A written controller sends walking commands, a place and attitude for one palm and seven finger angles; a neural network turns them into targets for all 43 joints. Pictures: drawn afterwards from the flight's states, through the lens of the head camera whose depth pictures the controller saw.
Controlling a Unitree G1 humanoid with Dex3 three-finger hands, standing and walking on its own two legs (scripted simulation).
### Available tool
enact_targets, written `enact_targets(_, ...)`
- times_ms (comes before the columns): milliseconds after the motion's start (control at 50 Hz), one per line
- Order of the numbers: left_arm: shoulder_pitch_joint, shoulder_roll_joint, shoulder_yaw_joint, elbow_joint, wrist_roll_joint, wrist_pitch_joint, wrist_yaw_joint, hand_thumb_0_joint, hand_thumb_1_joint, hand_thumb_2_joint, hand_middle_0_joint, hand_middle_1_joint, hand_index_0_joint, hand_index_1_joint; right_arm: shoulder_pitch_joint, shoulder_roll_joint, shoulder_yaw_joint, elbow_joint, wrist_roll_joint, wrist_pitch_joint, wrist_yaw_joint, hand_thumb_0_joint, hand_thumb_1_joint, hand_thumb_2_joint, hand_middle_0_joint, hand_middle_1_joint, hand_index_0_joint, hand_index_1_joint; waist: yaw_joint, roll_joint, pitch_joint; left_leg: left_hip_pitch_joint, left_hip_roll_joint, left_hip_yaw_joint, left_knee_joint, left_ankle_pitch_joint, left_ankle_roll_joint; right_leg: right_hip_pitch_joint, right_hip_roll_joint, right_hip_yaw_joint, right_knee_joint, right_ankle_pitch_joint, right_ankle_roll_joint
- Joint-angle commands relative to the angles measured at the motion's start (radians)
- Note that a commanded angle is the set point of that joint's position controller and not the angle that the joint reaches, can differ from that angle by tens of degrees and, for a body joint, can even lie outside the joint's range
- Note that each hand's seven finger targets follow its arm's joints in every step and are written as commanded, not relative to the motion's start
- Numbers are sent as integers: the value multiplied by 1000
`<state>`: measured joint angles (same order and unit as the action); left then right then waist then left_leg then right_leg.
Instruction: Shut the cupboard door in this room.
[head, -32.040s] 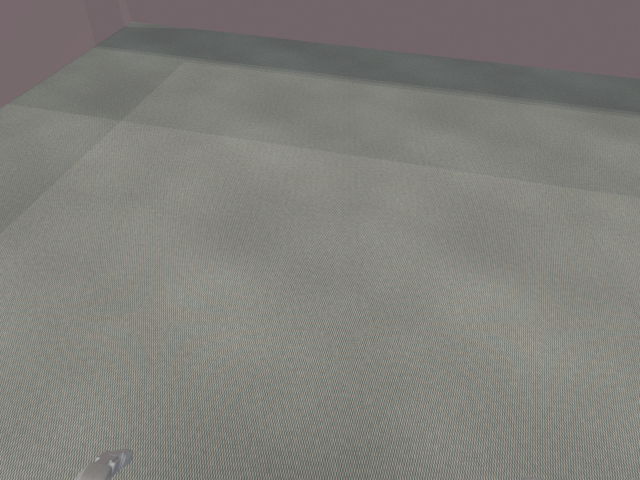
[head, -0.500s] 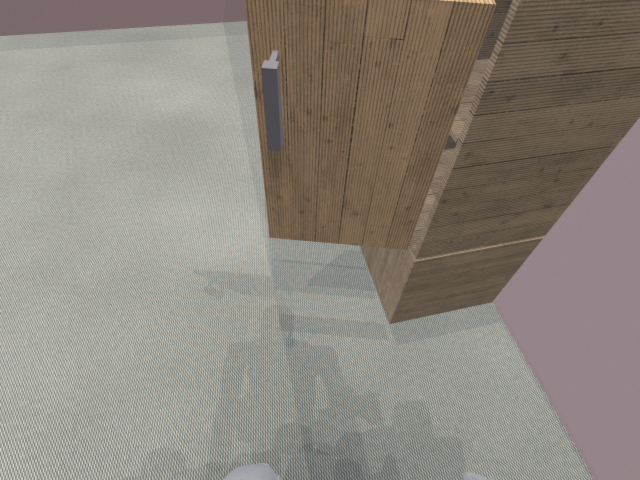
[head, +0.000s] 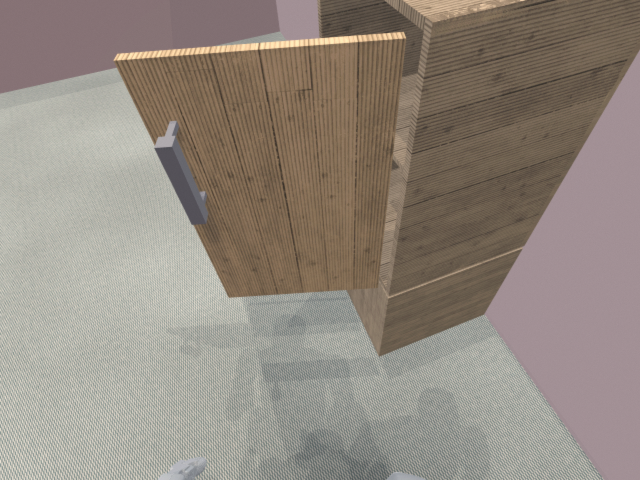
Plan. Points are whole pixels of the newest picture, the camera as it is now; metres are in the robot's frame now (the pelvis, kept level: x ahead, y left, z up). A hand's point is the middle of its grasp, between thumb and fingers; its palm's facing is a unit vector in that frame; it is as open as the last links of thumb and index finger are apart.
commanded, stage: come to a stop and stand still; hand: left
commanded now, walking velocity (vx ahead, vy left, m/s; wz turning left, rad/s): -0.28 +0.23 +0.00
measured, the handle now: (186, 174) +0.53 +0.22 +0.08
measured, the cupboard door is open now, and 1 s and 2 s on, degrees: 72 72 72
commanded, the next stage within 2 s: look again from close up in 1.18 s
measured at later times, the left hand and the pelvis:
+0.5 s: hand out of the picture -0.03 +0.27 -0.17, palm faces +0.09 -0.97 -0.22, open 7.4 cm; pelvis -0.05 +0.06 +0.01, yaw +0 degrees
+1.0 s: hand out of the picture -0.06 +0.24 -0.16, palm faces +0.01 -0.98 -0.20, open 7.3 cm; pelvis -0.06 +0.07 +0.01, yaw -1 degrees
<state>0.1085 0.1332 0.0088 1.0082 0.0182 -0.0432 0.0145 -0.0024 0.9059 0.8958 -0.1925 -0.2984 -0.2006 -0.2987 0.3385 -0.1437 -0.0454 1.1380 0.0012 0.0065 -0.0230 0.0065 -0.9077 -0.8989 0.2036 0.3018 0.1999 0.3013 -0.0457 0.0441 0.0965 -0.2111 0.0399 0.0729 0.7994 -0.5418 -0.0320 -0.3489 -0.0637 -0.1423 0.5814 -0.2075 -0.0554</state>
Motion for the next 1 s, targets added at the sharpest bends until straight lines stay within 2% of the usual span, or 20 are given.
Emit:
enact_targets(0, 118, 208, 57, -13, -3, 15, 35, 0, 900, 900, -200, -300, -200, -300, 48, -62, -15, -42, 4, 23, -5, 0, -900, -900, 200, 300, 200, 300, 63, -162, -162, -138, 13, -87, 232, -9, -7, 211, -332, 260, -201, 770, -148)
enact_targets(40, 102, 212, 67, -21, -2, 27, 38, 0, 900, 900, -200, -300, -200, -300, 29, -68, -23, -48, 1, 40, 2, 0, -900, -900, 200, 300, 200, 300, 64, -137, -154, -155, -1, -85, 266, 41, -15, 173, -314, 233, -229, 649, -132)
enact_targets(160, 77, 221, 85, -59, 9, 45, 36, 0, 900, 900, -200, -300, -200, -300, -15, -85, -38, -99, -14, 60, 19, 0, -900, -900, 200, 300, 200, 300, 65, -210, -146, -181, -9, -81, 251, 127, -28, 102, -278, 226, -300, 241, -102)
enact_targets(260, 79, 251, 92, -65, 24, 59, 27, 0, 900, 900, -200, -300, -200, -300, -45, -88, -27, -134, -12, 37, 28, 0, -900, -900, 200, 300, 200, 300, 81, -275, -130, -91, -19, -32, -23, 80, -6, 69, -246, 270, -362, -132, -87)
enact_targets(300, 75, 256, 92, -62, 20, 65, 23, 0, 900, 900, -200, -300, -200, -300, 12, -86, -22, -123, -10, 25, 26, 0, -900, -900, 200, 300, 200, 300, 52, -253, -141, 21, -37, -2, -204, 146, 4, 26, -209, 259, -344, -182, -54)
enact_targets(320, 63, 252, 90, -57, 14, 70, 22, 0, 900, 900, -200, -300, -200, -300, 67, -83, -20, -108, -9, 19, 24, 0, -900, -900, 200, 300, 200, 300, 24, -228, -141, 118, -42, 8, -337, 224, 10, -35, -190, 235, -307, -241, -18)
enact_targets(340, 78, 219, 78, -56, 6, 74, 18, 0, 900, 900, -200, -300, -200, -300, 75, -107, -20, -106, -9, 11, 21, 0, -900, -900, 200, 300, 200, 300, 21, -97, -139, 168, -4, -47, -442, 231, 14, -87, -139, 195, -194, -265, 17)
enact_targets(360, 101, 158, 65, -66, -6, 81, 13, 0, 900, 900, -200, -300, -200, -300, 48, -178, -33, -131, -21, 5, 17, 0, -900, -900, 200, 300, 200, 300, 24, 167, -80, 75, 168, -295, -600, 69, 65, -176, -35, 113, 3, -281, 64)
enact_targets(380, 91, 128, 59, -74, -4, 89, 14, 0, 900, 900, -200, -300, -200, -300, -45, -238, -39, -179, -23, 11, 9, 0, -900, -900, 200, 300, 200, 300, 32, 297, 14, -162, 300, -425, -716, -10, 117, -156, 28, 91, 151, -294, 82)
enact_targets(400, 95, 147, 64, -63, -3, 91, 10, 0, 900, 900, -200, -300, -200, -300, -131, -229, -28, -205, -28, 12, 2, 0, -900, -900, 200, 300, 200, 300, 62, 199, 48, -294, 295, -380, -736, -37, 157, -67, 4, 155, 236, -239, 68)
enact_targets(420, 113, 154, 68, -32, 11, 100, 8, 0, 900, 900, -200, -300, -200, -300, -182, -197, -20, -196, -26, 5, -2, 0, -900, -900, 200, 300, 200, 300, 86, 202, 37, -288, 219, -296, -730, 10, 124, -45, 18, 173, 297, -188, 72)
enact_targets(460, 169, 151, 67, -4, 9, 93, 2, 0, 900, 900, -200, -300, -200, -300, -182, -164, -5, -191, -22, -7, -12, 0, -900, -900, 200, 300, 200, 300, 103, 134, 23, -172, 158, -203, -642, 225, 120, -90, 33, 172, 384, -138, 74)
enact_targets(540, 173, 126, 40, 19, -2, 67, 8, 0, 900, 900, -200, -300, -200, -300, -82, -135, 3, -134, -12, -22, -22, 0, -900, -900, 200, 300, 200, 300, 70, 80, -55, 102, 160, -158, -535, 672, 169, -113, 21, 142, 269, -169, 92)
enact_targets(620, 166, 94, 17, 31, -12, 53, 17, 0, 900, 900, -200, -300, -200, -300, -6, -142, -4, -81, -15, -24, -25, 0, -900, -900, 200, 300, 200, 300, 39, 78, -117, 201, 189, -208, -457, 896, 187, 30, 14, 118, -38, -189, 86)
enact_targets(660, 230, 101, 15, 67, -12, 40, 22, 0, 900, 900, -200, -300, -200, -300, -10, -129, -1, -71, -4, -27, -23, 0, -900, -900, 200, 300, 200, 300, 61, 12, -147, 155, 142, -191, -395, 832, 133, 185, -2, 132, -249, 50, 77)
enact_targets(700, 247, 135, 10, 89, -9, 30, 31, 0, 900, 900, -200, -300, -200, -300, -23, -84, 8, -73, 6, -30, -18, 0, -900, -900, 200, 300, 200, 300, 44, -101, -135, 46, 54, -116, -373, 563, 62, 260, -114, 247, -233, 317, 25)
enact_targets(720, 227, 143, 6, 89, -11, 30, 29, 0, 900, 900, -200, -300, -200, -300, -25, -79, 10, -73, 5, -29, -14, 0, -900, -900, 200, 300, 200, 300, 34, -100, -102, 46, 34, -113, -408, 473, 52, 221, -142, 240, -223, 306, 7)
enact_targets(760, 214, 119, 7, 89, -13, 25, 30, 0, 900, 900, -200, -300, -200, -300, -22, -82, 13, -50, -5, -20, -15, 0, -900, -900, 200, 300, 200, 300, 34, -204, -99, 83, 39, -102, -409, 501, 45, 194, -101, 230, -214, 296, 1)
enact_targets(900, 224, 92, -1, 93, -15, 35, 32, 0, 900, 900, -200, -300, -200, -300, -10, -73, 27, -8, -5, -25, -17, 0, -900, -900, 200, 300, 200, 300, 47, -55, -2, 68, 58, -125, -480, 441, 60, 149, -54, 200, -254, 56, 29)
enact_targets(980, 231, 92, -2, 94, -14, 35, 31, 0, 900, 900, -200, -300, -200, -300, 1, -61, 29, 1, -4, -23, -16, 0, -900, -900, 200, 300, 200, 300, 49, -46, 13, 52, 56, -127, -491, 400, 60, 149, -52, 198, -267, 28, 29)
